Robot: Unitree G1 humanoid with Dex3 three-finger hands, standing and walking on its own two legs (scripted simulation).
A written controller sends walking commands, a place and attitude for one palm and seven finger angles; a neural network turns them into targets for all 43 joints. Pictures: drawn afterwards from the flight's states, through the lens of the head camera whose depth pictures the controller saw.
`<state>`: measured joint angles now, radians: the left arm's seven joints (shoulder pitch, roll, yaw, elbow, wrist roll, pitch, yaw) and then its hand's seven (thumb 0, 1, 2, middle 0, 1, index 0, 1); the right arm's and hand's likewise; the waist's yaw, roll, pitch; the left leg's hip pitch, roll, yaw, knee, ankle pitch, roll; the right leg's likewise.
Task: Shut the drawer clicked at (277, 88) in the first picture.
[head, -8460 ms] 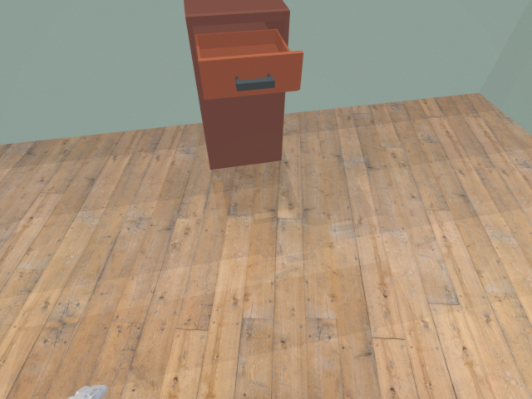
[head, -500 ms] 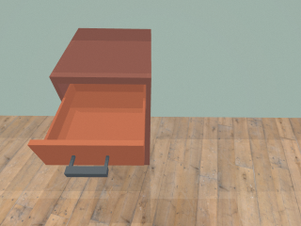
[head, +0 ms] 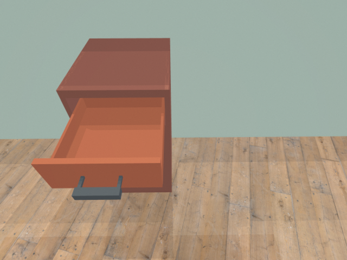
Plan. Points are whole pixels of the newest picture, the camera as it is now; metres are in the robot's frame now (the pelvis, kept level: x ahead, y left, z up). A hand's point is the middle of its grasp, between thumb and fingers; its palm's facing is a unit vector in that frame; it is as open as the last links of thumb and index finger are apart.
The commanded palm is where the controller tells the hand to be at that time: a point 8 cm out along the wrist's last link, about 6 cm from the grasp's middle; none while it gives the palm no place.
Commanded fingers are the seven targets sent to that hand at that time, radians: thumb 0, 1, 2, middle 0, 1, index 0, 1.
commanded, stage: look again from close up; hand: left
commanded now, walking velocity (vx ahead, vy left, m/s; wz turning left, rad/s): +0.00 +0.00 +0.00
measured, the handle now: (99, 186) +0.33 +0.24 -0.09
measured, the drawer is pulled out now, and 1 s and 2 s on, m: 0.29 0.29 0.29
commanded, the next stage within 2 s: shuffle to correct the standing spot in 0.08 s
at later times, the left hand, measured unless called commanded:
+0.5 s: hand out of the picture +0.00 +0.18 -0.18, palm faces +0.07 -0.98 -0.17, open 7.4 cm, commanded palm none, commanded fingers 0.00 0.90 0.90 -0.20 -0.30 -0.20 -0.30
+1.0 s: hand out of the picture +0.05 +0.19 -0.17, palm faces +0.03 -0.97 -0.23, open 7.3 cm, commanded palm none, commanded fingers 0.00 0.90 0.90 -0.20 -0.30 -0.20 -0.30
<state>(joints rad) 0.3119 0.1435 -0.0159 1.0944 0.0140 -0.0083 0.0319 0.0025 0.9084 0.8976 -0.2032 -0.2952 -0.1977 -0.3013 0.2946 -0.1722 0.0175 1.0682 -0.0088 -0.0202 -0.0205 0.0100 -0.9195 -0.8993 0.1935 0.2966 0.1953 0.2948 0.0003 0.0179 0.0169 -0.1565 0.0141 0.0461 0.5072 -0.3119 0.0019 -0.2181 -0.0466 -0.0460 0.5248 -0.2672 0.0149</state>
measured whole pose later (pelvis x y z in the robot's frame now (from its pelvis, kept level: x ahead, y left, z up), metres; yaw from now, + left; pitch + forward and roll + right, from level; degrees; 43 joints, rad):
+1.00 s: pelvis +0.02 +0.01 +0.00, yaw +1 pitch -1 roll +0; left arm 0.25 0.16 0.00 1.04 0.01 -0.02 0.05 0.00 0.92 0.90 -0.20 -0.30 -0.20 -0.30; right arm 0.25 -0.18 -0.01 1.04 -0.01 -0.01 -0.03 0.02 -0.92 -0.90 0.20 0.30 0.20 0.30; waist -0.02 0.02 0.05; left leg -0.17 0.01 0.04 0.53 -0.36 0.01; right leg -0.24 -0.02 -0.09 0.54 -0.29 -0.01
